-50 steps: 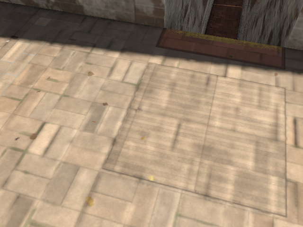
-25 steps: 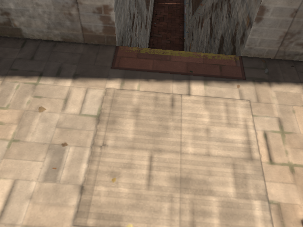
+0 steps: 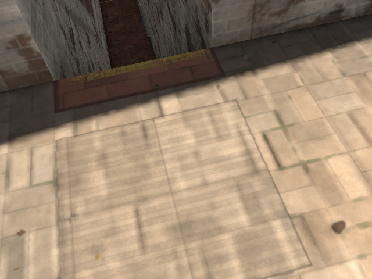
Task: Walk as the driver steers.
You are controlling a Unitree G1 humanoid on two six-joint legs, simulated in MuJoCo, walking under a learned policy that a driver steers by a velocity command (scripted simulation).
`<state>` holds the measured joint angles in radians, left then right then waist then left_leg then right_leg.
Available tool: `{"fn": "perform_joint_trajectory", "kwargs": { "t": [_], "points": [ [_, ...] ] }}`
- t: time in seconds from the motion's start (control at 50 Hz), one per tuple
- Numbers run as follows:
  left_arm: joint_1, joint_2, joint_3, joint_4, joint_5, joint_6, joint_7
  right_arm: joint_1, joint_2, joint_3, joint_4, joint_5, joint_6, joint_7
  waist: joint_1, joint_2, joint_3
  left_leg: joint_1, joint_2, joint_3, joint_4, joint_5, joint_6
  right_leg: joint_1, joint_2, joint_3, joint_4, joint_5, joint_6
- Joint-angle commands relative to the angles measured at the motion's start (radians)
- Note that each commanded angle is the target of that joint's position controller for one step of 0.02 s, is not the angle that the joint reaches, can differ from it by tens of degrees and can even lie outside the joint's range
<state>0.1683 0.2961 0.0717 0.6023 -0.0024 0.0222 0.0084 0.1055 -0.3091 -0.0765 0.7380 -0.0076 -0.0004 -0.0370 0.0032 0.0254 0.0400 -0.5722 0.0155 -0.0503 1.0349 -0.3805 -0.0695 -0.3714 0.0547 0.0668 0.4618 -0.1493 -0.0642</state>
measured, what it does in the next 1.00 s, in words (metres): walks ahead, turning left: left foot, then left foot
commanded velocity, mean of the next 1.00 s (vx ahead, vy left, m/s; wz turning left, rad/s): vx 0.22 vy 0.00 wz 0.24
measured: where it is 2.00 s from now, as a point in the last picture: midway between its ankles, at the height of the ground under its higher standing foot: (134, 198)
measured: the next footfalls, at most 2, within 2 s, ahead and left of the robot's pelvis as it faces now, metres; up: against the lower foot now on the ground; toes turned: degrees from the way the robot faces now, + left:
left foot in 0.20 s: +0.06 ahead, +0.16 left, +0.00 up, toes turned -2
left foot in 0.78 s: +0.16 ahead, +0.24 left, +0.00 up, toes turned +20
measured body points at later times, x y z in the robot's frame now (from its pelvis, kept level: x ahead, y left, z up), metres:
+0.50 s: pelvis +0.03 +0.03 -0.01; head +0.04 +0.03 +0.44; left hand +0.12 +0.32 -0.11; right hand +0.21 -0.22 -0.11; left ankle +0.01 +0.15 -0.71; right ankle +0.05 -0.08 -0.74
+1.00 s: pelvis +0.18 +0.17 +0.00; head +0.19 +0.20 +0.45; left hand +0.23 +0.47 -0.11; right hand +0.33 -0.06 -0.10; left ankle +0.12 +0.23 -0.74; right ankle +0.29 +0.03 -0.65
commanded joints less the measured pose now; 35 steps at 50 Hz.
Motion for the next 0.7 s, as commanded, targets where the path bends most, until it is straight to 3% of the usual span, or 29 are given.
{"fn": "perform_joint_trajectory", "kwargs": {
  "t": [0.02, 0.12, 0.16, 0.18, 0.2, 0.22, 0.24, 0.26, 0.28, 0.34, 0.36, 0.4, 0.42, 0.44, 0.46, 0.48, 0.5, 0.54, 0.62, 0.66, 0.7],
  "points": [
    [-0.032, 0.156, 0.044, -0.076, 0.0, -0.01, 0.02, 0.038, -0.056, -0.011, -0.047, 0.002, -0.007, -0.002, -0.013, -0.151, -0.195, 0.017, -0.003, -0.02, -0.11, 0.045, -0.01, 0.187, -0.237, 0.244, -0.106, 0.212, -0.178],
    [-0.029, 0.077, 0.004, -0.046, 0.024, -0.013, 0.007, 0.04, -0.036, 0.003, -0.045, 0.009, -0.005, 0.021, 0.017, -0.173, -0.181, 0.212, 0.029, 0.01, -0.295, 0.042, 0.01, 0.104, -0.241, 0.235, -0.1, 0.065, -0.166],
    [-0.042, 0.047, -0.015, -0.024, 0.025, -0.019, -0.002, 0.074, -0.01, 0.012, -0.034, 0.007, -0.013, 0.035, -0.015, -0.156, -0.151, 0.343, 0.014, 0.04, -0.498, 0.154, 0.036, 0.057, -0.216, 0.207, -0.081, -0.032, -0.129],
    [-0.006, 0.039, -0.019, -0.004, 0.027, -0.025, -0.005, 0.069, -0.019, 0.013, -0.037, -0.003, -0.015, 0.039, -0.013, -0.137, -0.127, 0.388, 0.013, 0.034, -0.592, 0.235, 0.053, 0.043, -0.184, 0.187, -0.07, -0.072, -0.085],
    [0.019, 0.046, -0.019, 0.003, 0.035, -0.034, -0.003, 0.06, -0.075, 0.006, -0.056, -0.017, -0.017, 0.036, 0.011, -0.08, -0.115, 0.406, 0.084, -0.059, -0.599, 0.378, 0.081, 0.029, -0.139, 0.156, -0.014, -0.129, -0.031],
    [0.075, 0.065, -0.01, 0.003, 0.045, -0.041, -0.002, 0.034, -0.156, -0.01, -0.074, -0.013, -0.017, 0.031, 0.079, 0.06, -0.097, 0.367, 0.156, -0.144, -0.59, 0.464, 0.139, 0.02, -0.051, 0.07, 0.054, -0.195, 0.014],
    [0.041, 0.06, -0.008, -0.003, 0.044, -0.044, 0.005, 0.011, -0.133, -0.01, -0.066, -0.005, -0.017, 0.034, 0.073, 0.168, -0.081, 0.24, 0.166, -0.198, -0.648, 0.289, 0.19, 0.102, -0.025, 0.0, 0.068, -0.147, 0.054],
    [-0.012, 0.086, 0.001, -0.007, 0.035, -0.041, 0.014, -0.001, -0.101, -0.003, -0.079, -0.003, -0.019, 0.036, 0.047, 0.161, -0.052, 0.197, 0.148, -0.21, -0.673, 0.207, 0.185, 0.128, -0.03, -0.012, 0.087, -0.115, 0.06],
    [-0.037, 0.083, 0.006, -0.012, 0.029, -0.036, 0.021, 0.007, -0.095, -0.002, -0.079, -0.001, -0.022, 0.035, 0.035, 0.154, -0.054, 0.193, 0.139, -0.213, -0.671, 0.195, 0.171, 0.139, -0.031, -0.024, 0.1, -0.095, 0.055],
    [-0.029, 0.055, 0.013, -0.021, 0.024, -0.024, 0.025, 0.042, -0.119, -0.014, -0.098, 0.012, -0.022, 0.025, 0.017, 0.143, -0.057, 0.209, 0.126, -0.24, -0.638, 0.225, 0.173, 0.124, -0.03, -0.041, 0.117, -0.088, 0.041],
    [-0.017, 0.037, 0.013, -0.022, 0.025, -0.026, 0.022, 0.06, -0.104, -0.012, -0.102, 0.014, -0.016, 0.02, 0.016, 0.129, -0.088, 0.213, 0.109, -0.24, -0.627, 0.124, 0.178, 0.134, -0.023, -0.058, 0.116, -0.162, 0.039],
    [-0.002, 0.032, 0.021, -0.024, 0.017, -0.036, 0.014, 0.083, -0.082, -0.01, -0.12, 0.02, -0.006, 0.015, 0.014, 0.059, -0.065, 0.145, 0.06, -0.228, -0.603, -0.233, 0.184, 0.123, -0.039, -0.043, 0.082, -0.374, 0.014],
    [0.031, 0.045, 0.027, -0.018, 0.01, -0.046, 0.011, 0.068, -0.077, -0.008, -0.138, 0.022, -0.007, 0.014, 0.031, 0.005, -0.029, 0.058, 0.026, -0.193, -0.55, -0.329, 0.168, 0.147, -0.082, 0.017, 0.024, -0.473, -0.016],
    [0.111, 0.066, 0.034, 0.0, 0.005, -0.059, 0.009, 0.028, -0.059, -0.005, -0.164, 0.027, -0.013, 0.013, 0.067, -0.059, -0.014, -0.071, -0.018, -0.123, -0.425, -0.311, 0.143, 0.236, -0.167, 0.143, -0.066, -0.569, -0.064],
    [0.198, 0.129, 0.051, 0.027, 0.005, -0.072, 0.005, -0.018, -0.025, 0.003, -0.197, 0.038, -0.023, 0.017, 0.088, -0.182, -0.019, -0.195, -0.06, -0.025, -0.212, -0.181, 0.121, 0.332, -0.34, 0.403, -0.212, -0.667, -0.149],
    [0.212, 0.155, 0.059, 0.035, 0.017, -0.088, 0.007, -0.076, -0.047, -0.002, -0.226, 0.036, -0.029, 0.022, 0.101, -0.201, 0.014, -0.296, -0.003, -0.045, 0.001, -0.173, 0.115, 0.331, -0.471, 0.577, -0.284, -0.64, -0.228],
    [0.189, 0.137, 0.052, 0.03, 0.017, -0.098, 0.015, -0.046, -0.062, -0.011, -0.221, 0.038, -0.033, 0.028, 0.067, -0.131, 0.008, -0.318, 0.029, -0.085, 0.107, -0.139, 0.117, 0.315, -0.485, 0.57, -0.278, -0.605, -0.239],
    [0.113, 0.107, 0.04, 0.022, -0.006, -0.101, 0.021, 0.027, -0.049, -0.009, -0.196, 0.038, -0.032, 0.041, 0.026, -0.132, -0.008, -0.307, 0.067, -0.074, 0.132, -0.044, 0.101, 0.313, -0.411, 0.387, -0.281, -0.494, -0.175],
    [0.086, 0.133, 0.047, 0.046, 0.003, -0.103, 0.012, -0.009, -0.01, 0.009, -0.197, 0.025, -0.029, 0.066, 0.043, -0.133, -0.025, -0.072, 0.078, 0.039, -0.083, 0.111, 0.068, 0.188, -0.295, 0.026, -0.281, -0.158, -0.095],
    [0.088, 0.166, 0.057, 0.061, -0.008, -0.102, 0.003, -0.013, -0.005, 0.015, -0.203, 0.029, -0.028, 0.075, 0.046, -0.147, -0.038, 0.048, 0.063, 0.077, -0.208, 0.098, 0.07, 0.153, -0.285, -0.053, -0.266, -0.144, -0.082],
    [0.102, 0.188, 0.064, 0.075, -0.02, -0.097, -0.006, -0.004, -0.031, 0.009, -0.208, 0.033, -0.024, 0.079, 0.044, -0.149, -0.039, 0.109, 0.049, 0.108, -0.292, 0.09, 0.085, 0.163, -0.32, -0.06, -0.24, -0.187, -0.081]
  ]
}}
Over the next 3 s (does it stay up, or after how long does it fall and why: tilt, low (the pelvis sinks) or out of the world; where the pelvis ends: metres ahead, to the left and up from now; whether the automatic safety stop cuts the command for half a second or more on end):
stays up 0.79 0.35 -0.01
